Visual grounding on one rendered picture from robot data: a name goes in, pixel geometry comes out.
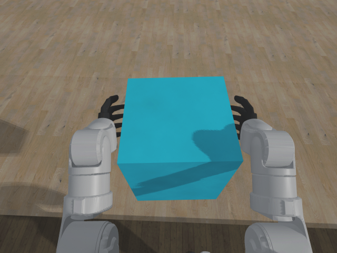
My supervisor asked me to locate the robot left forearm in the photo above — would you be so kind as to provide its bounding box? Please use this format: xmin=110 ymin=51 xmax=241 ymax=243
xmin=56 ymin=118 xmax=117 ymax=253

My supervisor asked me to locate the robot right forearm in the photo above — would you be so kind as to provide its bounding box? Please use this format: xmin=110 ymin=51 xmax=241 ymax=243
xmin=240 ymin=119 xmax=313 ymax=253

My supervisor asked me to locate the robot left upper arm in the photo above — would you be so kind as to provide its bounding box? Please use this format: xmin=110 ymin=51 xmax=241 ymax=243
xmin=57 ymin=221 xmax=119 ymax=253

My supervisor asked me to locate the carton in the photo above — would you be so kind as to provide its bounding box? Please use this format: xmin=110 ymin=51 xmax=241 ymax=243
xmin=117 ymin=76 xmax=243 ymax=201

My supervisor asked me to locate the robot right upper arm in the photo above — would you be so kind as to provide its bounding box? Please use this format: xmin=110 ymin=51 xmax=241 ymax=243
xmin=244 ymin=222 xmax=312 ymax=253

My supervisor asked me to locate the robot left hand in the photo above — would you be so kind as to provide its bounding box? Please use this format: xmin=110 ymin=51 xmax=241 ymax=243
xmin=98 ymin=95 xmax=124 ymax=137

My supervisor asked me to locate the robot right hand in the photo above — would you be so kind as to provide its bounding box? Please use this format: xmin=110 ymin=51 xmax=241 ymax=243
xmin=231 ymin=95 xmax=257 ymax=140

